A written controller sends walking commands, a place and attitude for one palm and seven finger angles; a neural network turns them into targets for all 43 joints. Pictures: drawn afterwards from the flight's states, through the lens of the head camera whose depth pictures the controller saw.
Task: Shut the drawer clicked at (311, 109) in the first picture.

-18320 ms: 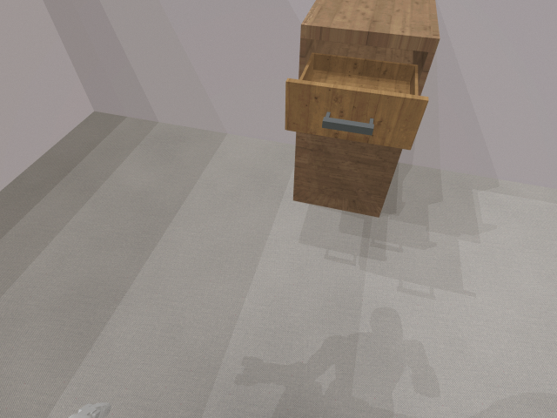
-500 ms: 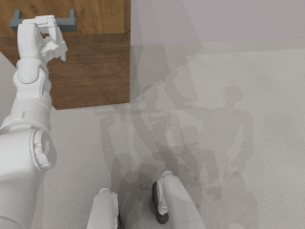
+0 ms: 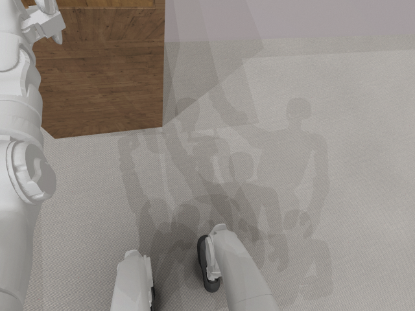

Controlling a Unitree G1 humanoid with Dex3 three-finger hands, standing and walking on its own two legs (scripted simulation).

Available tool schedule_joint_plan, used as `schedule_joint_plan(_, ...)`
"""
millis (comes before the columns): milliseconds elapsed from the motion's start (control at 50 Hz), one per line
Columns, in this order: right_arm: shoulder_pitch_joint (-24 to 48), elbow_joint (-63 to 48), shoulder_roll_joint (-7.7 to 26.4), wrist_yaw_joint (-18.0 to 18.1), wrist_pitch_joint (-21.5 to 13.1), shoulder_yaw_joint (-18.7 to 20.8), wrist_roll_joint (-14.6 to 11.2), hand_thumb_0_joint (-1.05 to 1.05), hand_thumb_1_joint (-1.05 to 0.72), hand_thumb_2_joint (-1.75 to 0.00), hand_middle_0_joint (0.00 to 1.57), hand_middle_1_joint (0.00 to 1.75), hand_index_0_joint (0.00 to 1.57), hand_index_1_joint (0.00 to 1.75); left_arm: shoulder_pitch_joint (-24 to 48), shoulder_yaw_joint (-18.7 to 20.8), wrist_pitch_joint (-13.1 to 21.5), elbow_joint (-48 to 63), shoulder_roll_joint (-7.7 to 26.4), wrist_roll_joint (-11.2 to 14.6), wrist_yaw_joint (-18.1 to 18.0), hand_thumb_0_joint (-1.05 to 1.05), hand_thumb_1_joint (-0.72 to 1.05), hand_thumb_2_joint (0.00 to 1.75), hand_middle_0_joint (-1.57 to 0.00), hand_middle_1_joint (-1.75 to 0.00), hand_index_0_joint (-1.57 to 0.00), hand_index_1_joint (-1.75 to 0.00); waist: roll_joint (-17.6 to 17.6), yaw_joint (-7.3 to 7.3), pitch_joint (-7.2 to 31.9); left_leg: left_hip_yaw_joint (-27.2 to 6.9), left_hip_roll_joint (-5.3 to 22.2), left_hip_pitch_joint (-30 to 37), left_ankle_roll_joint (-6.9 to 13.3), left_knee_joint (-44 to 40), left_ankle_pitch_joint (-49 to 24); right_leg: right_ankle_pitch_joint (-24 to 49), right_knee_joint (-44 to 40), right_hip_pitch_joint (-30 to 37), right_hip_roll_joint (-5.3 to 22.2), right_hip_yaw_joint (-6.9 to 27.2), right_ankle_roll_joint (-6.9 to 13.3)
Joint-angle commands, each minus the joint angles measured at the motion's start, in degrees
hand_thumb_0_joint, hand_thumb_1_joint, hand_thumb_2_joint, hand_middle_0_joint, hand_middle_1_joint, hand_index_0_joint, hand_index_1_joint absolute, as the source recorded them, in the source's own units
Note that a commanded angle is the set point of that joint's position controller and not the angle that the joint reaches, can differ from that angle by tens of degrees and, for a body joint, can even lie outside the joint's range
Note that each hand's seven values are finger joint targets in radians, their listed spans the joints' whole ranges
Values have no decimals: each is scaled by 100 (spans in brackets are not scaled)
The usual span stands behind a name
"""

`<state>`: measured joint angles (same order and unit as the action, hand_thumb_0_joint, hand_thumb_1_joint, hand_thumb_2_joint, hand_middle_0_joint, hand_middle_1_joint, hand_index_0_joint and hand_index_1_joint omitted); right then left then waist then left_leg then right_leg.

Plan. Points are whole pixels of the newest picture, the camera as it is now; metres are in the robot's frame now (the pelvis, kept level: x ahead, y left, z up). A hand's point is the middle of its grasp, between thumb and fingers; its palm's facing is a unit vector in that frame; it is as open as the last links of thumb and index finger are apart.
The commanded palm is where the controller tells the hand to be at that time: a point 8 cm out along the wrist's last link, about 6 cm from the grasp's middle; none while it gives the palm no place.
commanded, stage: push the drawer shut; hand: left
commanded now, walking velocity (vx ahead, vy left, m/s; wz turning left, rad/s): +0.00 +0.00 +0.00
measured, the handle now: out of the picture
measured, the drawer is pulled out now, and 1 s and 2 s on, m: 0.00 0.00 0.00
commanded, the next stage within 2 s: pull the fist back off the drawer in 0.10 s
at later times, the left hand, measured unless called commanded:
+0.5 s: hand (51, 12) +0.60 +0.15 +0.07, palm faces +0.02 -1.00 -0.04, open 3.2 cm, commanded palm +0.60 +0.16 +0.07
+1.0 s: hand (56, 23) +0.58 +0.15 +0.07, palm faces +0.04 -1.00 -0.03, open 3.3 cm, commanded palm +0.54 +0.18 +0.07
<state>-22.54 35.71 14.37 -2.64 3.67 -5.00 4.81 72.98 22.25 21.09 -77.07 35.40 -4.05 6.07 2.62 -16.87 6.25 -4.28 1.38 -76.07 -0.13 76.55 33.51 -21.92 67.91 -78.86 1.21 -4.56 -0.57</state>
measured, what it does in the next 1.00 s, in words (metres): stands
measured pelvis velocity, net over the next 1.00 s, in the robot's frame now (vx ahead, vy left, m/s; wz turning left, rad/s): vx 0.03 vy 0.01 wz -0.02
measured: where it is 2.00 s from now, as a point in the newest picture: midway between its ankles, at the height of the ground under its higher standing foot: (179, 291)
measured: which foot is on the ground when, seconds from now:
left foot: down 0.00-1.00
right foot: down 0.00-1.00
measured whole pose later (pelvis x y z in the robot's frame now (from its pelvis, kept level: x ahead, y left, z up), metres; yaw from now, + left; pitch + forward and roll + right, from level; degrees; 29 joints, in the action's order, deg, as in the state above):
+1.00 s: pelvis +0.03 +0.01 +0.02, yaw -1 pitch +30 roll -3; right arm -21.7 33.5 14.5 -3.8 4.6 -2.7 3.7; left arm 58.1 23.1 23.3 -65.3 27.1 0.0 4.9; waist 2.4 -13.1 6.7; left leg -1.5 2.0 -66.6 0.5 70.9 34.5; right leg -23.0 64.0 -71.2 0.4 -1.9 -1.3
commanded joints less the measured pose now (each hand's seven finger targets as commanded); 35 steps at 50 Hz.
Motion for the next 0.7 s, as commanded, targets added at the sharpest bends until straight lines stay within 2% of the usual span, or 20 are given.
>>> schedule_joint_plan(0, -1472, 22, 1218, 126, -53, 389, 44, 0, -90, -90, 20, 30, 20, 30, 4040, -26, 279, 1514, 1248, 14, -267, 0, 90, 90, -140, -160, -140, -160, 1535, -667, 3359, -134, -42, 2075, 184, -924, -1768, 572, -690, 1875, -310, 172, 170)
schedule_joint_plan(20, -1485, 26, 1220, 133, -67, 379, 41, 0, -90, -90, 20, 30, 20, 30, 4091, -31, 260, 1503, 1298, -5, -265, 0, 90, 90, -140, -160, -140, -160, 1541, -690, 3408, -134, -46, 2050, 188, -924, -1751, 572, -691, 1911, -310, 173, 170)
schedule_joint_plan(60, -1478, 23, 1212, 136, -106, 360, 43, 0, -90, -90, 20, 30, 20, 30, 4222, -107, 257, 1520, 1272, -12, -240, 0, 90, 90, -140, -160, -140, -160, 1804, -710, 3453, -159, -53, 2135, 172, -924, -1729, 528, -659, 1769, -319, 155, 198)
schedule_joint_plan(100, -1465, 60, 1237, 155, -128, 340, 33, 0, -90, -90, 20, 30, 20, 30, 4277, -149, 228, 1467, 1283, 3, -226, 0, 90, 90, -140, -160, -140, -160, 1737, -771, 3343, -193, -33, 2135, 167, -943, -1642, 450, -679, 1672, -320, 129, 183)
schedule_joint_plan(140, -1419, 74, 1245, 167, -162, 320, 24, 0, -90, -90, 20, 30, 20, 30, 4322, -256, 176, 1377, 1199, -18, -227, 0, 90, 90, -140, -160, -140, -160, 1787, -816, 3228, -184, -37, 2026, 185, -954, -1391, 284, -696, 1545, -320, 135, 180)
schedule_joint_plan(160, -1426, 83, 1253, 180, -188, 318, 31, 0, -90, -90, 20, 30, 20, 30, 4402, -313, 178, 1404, 1121, -8, -228, 0, 90, 90, -140, -160, -140, -160, 1948, -852, 3235, -230, -32, 2150, 173, -989, -1373, 263, -670, 1399, -320, 107, 194)
schedule_joint_plan(180, -1413, 107, 1268, 187, -210, 304, 28, 0, -90, -90, 20, 30, 20, 30, 4406, -350, 147, 1366, 1084, -3, -231, 0, 90, 90, -140, -160, -140, -160, 1944, -865, 3207, -258, -16, 2210, 160, -1020, -1322, 222, -674, 1307, -319, 80, 186)
schedule_joint_plan(260, -1485, 71, 1264, 161, -250, 308, 62, 0, -90, -90, 20, 30, 20, 30, 4438, -290, 106, 1411, 1181, -46, -245, 0, 90, 90, -140, -160, -140, -160, 1949, -818, 3413, -250, -48, 2163, 161, -983, -1328, 257, -644, 1484, -310, 84, 200)
schedule_joint_plan(280, -1473, 67, 1270, 139, -253, 308, 56, 0, -90, -90, 20, 30, 20, 30, 4391, -303, 64, 1331, 1112, -33, -242, 0, 90, 90, -140, -160, -140, -160, 1897, -814, 3390, -231, -60, 2091, 165, -975, -1254, 227, -669, 1497, -314, 86, 191)
schedule_joint_plan(340, -1466, 31, 1271, 119, -257, 285, 49, 0, -90, -90, 20, 30, 20, 30, 4233, -198, -23, 1246, 1273, -41, -217, 0, 90, 90, -140, -160, -140, -160, 1761, -738, 3281, -161, -67, 1777, 202, -964, -1075, 128, -700, 1697, -309, 137, 192)
schedule_joint_plan(380, -1470, -17, 1276, 105, -261, 286, 43, 0, -90, -90, 20, 30, 20, 30, 4190, -167, -17, 1328, 1311, -52, -192, 0, 90, 90, -140, -160, -140, -160, 1822, -682, 3390, -183, -67, 1844, 193, -991, -1086, 129, -671, 1709, -308, 121, 197)
schedule_joint_plan(420, -1479, -34, 1269, 90, -263, 290, 34, 0, -90, -90, 20, 30, 20, 30, 4081, -47, -33, 1398, 1426, -24, -176, 0, 90, 90, -140, -160, -140, -160, 1725, -621, 3400, -134, -59, 1756, 210, -982, -1087, 146, -697, 1865, -305, 153, 188)
schedule_joint_plan(480, -1481, -105, 1248, 34, -255, 322, 28, 0, -90, -90, 20, 30, 20, 30, 3692, -80, 23, 1595, 1215, 7, -146, 0, 90, 90, -140, -160, -140, -160, 1851, -442, 3631, -185, -44, 2140, 148, -1061, -1362, 278, -644, 1858, -313, 86, 217)
schedule_joint_plan(520, -1470, -104, 1241, 19, -231, 340, 23, 0, -90, -90, 20, 30, 20, 30, 3492, -41, 16, 1601, 1147, 71, -152, 0, 90, 90, -140, -160, -140, -160, 1612, -435, 3410, -151, -27, 2049, 167, -1088, -1341, 283, -701, 1929, -317, 101, 196)
schedule_joint_plan(560, -1474, -137, 1243, 3, -221, 357, 17, 0, -90, -90, 20, 30, 20, 30, 3227, 129, 61, 1688, 1270, 80, -163, 0, 90, 90, -140, -160, -140, -160, 1548, -328, 3531, -120, -28, 2085, 175, -1116, -1444, 361, -710, 2110, -318, 115, 206)
schedule_joint_plan(600, -1453, -185, 1218, -26, -191, 384, -1, 0, -90, -90, 20, 30, 20, 30, 2917, 111, 110, 1862, 1178, 98, -143, 0, 90, 90, -140, -160, -140, -160, 1608, -185, 3614, -102, -19, 2252, 139, -1183, -1618, 453, -714, 2221, -318, 108, 216)
schedule_joint_plan(620, -1437, -215, 1209, -38, -176, 407, -8, 0, -90, -90, 20, 30, 20, 30, 2734, 131, 141, 1966, 1099, 140, -147, 0, 90, 90, -140, -160, -140, -160, 1485, -141, 3666, -86, -15, 2309, 139, -1198, -1718, 527, -728, 2322, -321, 108, 209)
schedule_joint_plan(660, -1408, -261, 1188, -62, -151, 429, -10, 0, -90, -90, 20, 30, 20, 30, 2344, 184, 208, 2011, 1006, 190, -157, 0, 90, 90, -140, -160, -140, -160, 1448, -40, 3640, -43, -17, 2372, 133, -1227, -1908, 679, -744, 2449, -325, 120, 222)
schedule_joint_plan(680, -1396, -256, 1181, -67, -115, 431, -40, 0, -90, -90, 20, 30, 20, 30, 2096, 152, 202, 1891, 921, 206, -157, 0, 90, 90, -140, -160, -140, -160, 1250, -8, 3462, -49, -1, 2345, 124, -1277, -1931, 679, -757, 2466, -329, 98, 218)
